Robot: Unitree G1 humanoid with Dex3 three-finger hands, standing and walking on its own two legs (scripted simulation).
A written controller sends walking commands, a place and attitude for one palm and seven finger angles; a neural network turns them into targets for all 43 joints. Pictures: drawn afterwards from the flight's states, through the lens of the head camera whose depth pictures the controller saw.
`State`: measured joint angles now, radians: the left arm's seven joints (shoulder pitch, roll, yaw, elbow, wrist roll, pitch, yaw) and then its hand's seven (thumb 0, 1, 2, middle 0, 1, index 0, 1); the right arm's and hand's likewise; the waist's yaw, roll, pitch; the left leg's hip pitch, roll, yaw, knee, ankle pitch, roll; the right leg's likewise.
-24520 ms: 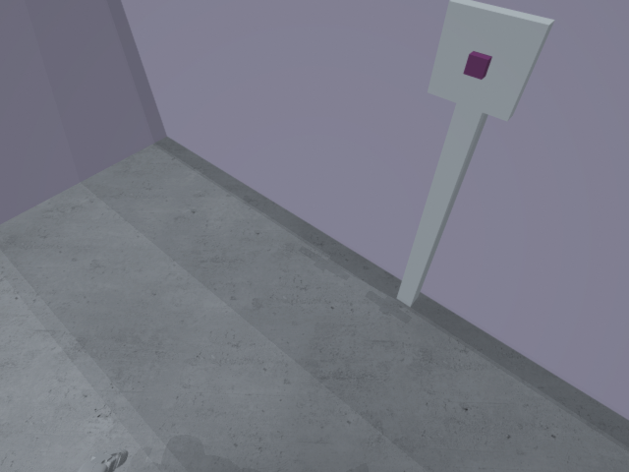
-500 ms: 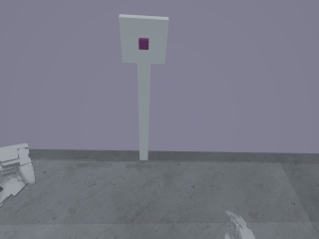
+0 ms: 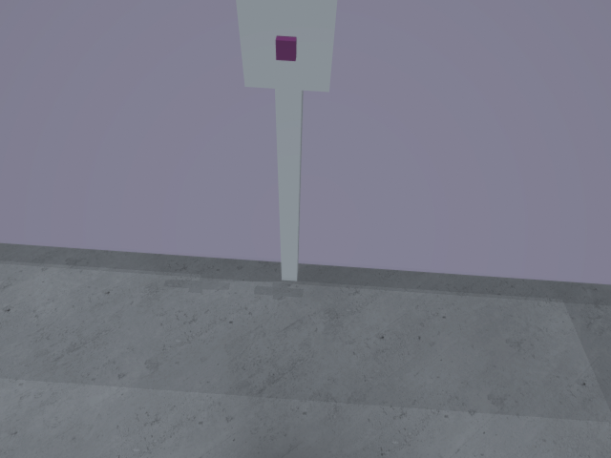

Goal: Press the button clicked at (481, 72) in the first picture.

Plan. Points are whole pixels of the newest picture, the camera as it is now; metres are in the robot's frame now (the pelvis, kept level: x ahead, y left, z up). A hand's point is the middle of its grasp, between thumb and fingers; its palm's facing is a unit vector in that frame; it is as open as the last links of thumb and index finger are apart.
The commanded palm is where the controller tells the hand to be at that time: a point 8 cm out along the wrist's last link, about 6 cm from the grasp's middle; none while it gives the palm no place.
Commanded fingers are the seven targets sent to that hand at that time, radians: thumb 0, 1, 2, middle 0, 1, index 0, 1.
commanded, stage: let the arm hang, fingers relaxed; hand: left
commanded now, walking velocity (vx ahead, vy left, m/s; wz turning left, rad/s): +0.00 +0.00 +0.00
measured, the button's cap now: (286, 47) +0.79 +0.09 +0.15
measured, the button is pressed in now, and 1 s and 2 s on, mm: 0 0 0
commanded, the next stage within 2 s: stand and wait in 0.66 s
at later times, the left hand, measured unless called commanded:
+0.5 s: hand out of the picture +0.05 +0.15 -0.17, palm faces +0.01 -0.98 -0.22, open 7.2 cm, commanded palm none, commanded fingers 0.00 0.90 0.90 -0.20 -0.30 -0.20 -0.30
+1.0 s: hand out of the picture +0.01 +0.14 -0.17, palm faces +0.02 -0.98 -0.19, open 7.4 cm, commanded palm none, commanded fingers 0.00 0.90 0.90 -0.20 -0.30 -0.20 -0.30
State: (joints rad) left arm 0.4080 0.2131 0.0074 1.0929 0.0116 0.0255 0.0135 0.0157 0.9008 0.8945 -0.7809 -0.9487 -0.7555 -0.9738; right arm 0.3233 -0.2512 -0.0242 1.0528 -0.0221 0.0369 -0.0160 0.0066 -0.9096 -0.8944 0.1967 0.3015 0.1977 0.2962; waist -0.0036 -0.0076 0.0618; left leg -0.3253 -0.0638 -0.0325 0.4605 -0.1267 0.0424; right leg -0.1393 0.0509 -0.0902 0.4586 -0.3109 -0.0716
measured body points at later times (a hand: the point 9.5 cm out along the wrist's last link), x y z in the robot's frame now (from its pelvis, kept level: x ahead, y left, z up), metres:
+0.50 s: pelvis +0.03 -0.02 +0.00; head +0.04 -0.04 +0.45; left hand +0.05 +0.20 -0.15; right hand +0.01 -0.23 -0.17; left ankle +0.08 +0.08 -0.74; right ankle -0.04 -0.07 -0.74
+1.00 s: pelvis +0.04 -0.02 +0.00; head +0.06 -0.03 +0.45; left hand +0.01 +0.19 -0.15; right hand +0.02 -0.23 -0.17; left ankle +0.08 +0.08 -0.74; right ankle -0.04 -0.07 -0.74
